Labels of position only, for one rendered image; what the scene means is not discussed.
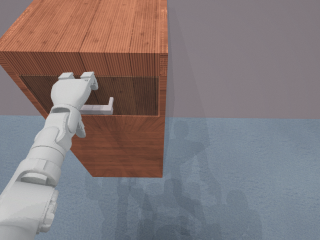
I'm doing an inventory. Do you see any left robot forearm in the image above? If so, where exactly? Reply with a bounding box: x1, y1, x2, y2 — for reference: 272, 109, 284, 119
0, 104, 80, 208

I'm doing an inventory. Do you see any handle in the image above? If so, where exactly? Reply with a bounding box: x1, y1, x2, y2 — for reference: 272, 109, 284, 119
79, 97, 114, 115

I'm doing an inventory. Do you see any robot left hand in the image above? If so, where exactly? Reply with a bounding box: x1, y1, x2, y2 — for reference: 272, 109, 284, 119
51, 71, 98, 138

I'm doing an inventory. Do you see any robot left upper arm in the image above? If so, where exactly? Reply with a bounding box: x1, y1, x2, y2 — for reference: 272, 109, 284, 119
0, 181, 59, 240

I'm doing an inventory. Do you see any drawer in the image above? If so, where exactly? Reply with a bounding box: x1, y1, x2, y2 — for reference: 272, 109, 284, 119
18, 74, 159, 116

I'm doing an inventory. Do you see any cabinet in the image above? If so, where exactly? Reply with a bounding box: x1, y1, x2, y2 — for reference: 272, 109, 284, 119
0, 0, 168, 178

